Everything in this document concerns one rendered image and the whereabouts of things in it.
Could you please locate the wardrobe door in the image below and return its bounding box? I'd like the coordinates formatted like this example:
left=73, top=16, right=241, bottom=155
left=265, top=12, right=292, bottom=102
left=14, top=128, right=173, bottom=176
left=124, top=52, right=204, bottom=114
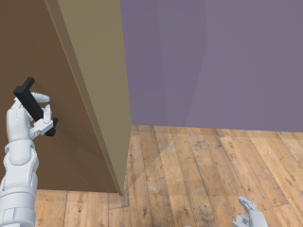
left=0, top=0, right=118, bottom=193

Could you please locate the right robot hand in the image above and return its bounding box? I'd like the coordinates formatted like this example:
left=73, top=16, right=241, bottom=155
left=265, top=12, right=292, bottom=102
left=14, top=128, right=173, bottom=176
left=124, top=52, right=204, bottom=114
left=232, top=197, right=269, bottom=227

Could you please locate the handle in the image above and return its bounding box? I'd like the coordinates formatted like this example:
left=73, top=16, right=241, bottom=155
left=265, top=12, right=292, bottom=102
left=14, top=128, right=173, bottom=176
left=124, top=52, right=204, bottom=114
left=13, top=77, right=59, bottom=136

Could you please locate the left robot hand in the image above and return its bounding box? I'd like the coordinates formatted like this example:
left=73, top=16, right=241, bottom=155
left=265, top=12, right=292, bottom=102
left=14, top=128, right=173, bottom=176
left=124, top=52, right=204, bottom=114
left=7, top=92, right=54, bottom=143

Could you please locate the left robot forearm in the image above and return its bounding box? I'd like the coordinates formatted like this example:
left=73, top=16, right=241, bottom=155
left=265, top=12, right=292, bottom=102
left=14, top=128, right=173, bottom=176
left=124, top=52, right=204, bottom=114
left=0, top=139, right=39, bottom=227

